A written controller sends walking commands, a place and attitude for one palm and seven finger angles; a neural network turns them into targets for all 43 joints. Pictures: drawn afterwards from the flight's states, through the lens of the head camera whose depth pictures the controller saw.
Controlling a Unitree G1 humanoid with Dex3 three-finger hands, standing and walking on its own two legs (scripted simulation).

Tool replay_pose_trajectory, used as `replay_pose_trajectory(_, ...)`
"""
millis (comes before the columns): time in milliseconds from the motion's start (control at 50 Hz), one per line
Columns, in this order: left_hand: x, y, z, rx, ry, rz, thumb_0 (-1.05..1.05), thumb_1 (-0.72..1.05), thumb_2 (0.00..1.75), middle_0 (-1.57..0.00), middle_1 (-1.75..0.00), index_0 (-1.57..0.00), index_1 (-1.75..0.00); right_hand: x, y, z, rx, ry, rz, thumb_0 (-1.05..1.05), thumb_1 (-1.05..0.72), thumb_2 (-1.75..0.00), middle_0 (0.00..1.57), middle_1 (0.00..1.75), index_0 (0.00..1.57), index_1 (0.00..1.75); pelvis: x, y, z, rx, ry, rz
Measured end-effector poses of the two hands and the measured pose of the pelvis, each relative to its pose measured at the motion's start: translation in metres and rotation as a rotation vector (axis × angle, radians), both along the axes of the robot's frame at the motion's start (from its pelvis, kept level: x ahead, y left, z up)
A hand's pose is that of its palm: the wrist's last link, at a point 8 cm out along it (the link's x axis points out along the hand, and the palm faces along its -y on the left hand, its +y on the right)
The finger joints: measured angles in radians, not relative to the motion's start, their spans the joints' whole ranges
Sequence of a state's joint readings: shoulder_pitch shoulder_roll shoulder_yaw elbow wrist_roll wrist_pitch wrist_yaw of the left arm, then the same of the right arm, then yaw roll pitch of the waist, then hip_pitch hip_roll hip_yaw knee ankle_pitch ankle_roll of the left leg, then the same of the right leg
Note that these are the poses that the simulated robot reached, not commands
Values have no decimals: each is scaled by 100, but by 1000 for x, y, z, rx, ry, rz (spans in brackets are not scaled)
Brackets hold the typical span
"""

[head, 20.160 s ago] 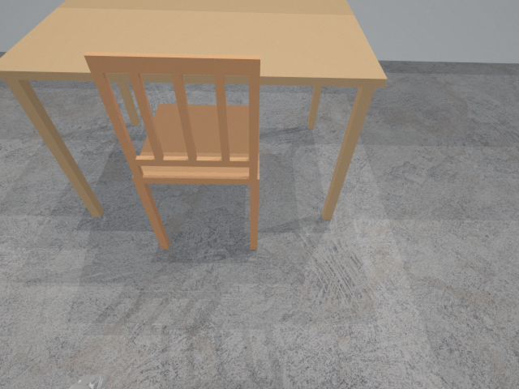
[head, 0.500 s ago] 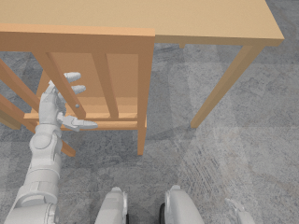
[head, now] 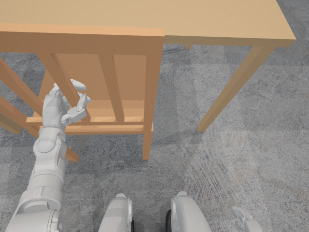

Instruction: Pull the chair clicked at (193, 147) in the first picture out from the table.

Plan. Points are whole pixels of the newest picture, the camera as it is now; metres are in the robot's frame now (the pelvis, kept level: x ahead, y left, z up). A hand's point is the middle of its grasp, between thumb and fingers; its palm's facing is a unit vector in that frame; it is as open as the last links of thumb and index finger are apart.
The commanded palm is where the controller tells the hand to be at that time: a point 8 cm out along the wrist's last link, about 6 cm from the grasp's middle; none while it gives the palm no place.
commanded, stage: hook a spindle and tug to test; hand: left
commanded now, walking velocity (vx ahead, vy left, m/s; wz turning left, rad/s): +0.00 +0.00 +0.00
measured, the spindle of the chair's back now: (71, 94) +0.44 +0.21 +0.04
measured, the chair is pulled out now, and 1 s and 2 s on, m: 0.00 0.04 0.20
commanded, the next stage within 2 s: step backward, pulling the chair out in 0.52 s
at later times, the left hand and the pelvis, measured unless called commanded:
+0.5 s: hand (81, 116) +0.39 +0.18 +0.02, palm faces +0.03 -1.00 -0.01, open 5.4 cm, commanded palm +0.35 +0.23 +0.02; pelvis +0.03 +0.00 +0.01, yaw -1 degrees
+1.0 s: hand (83, 120) +0.37 +0.17 +0.03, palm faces +0.12 -0.99 -0.11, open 5.4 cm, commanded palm +0.34 +0.22 +0.03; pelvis +0.03 +0.01 +0.10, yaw -1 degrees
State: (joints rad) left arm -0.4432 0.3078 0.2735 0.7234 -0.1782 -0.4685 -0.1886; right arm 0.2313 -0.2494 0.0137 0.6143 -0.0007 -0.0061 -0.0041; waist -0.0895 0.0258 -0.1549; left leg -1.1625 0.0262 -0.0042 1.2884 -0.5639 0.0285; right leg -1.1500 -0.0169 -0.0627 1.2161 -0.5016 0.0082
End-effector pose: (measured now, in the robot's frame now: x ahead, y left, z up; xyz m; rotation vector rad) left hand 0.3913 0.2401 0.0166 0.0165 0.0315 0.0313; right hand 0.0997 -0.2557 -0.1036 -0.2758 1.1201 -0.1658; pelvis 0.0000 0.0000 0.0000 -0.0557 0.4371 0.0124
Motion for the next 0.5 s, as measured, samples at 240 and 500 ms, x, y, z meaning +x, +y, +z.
replay_pose_trajectory(240,-2,-1,0,-6,10,5,2,71,78,-43,-145,-44,-145,10,5,9,13,-21,-17,1,-90,-90,21,30,20,30,10,3,5,0,0,-12)
replay_pose_trajectory(500,-22,-4,2,-3,26,-4,3,72,76,-40,-145,-43,-145,39,8,19,31,-71,-9,1,-90,-90,20,30,20,30,27,4,13,0,5,-19)
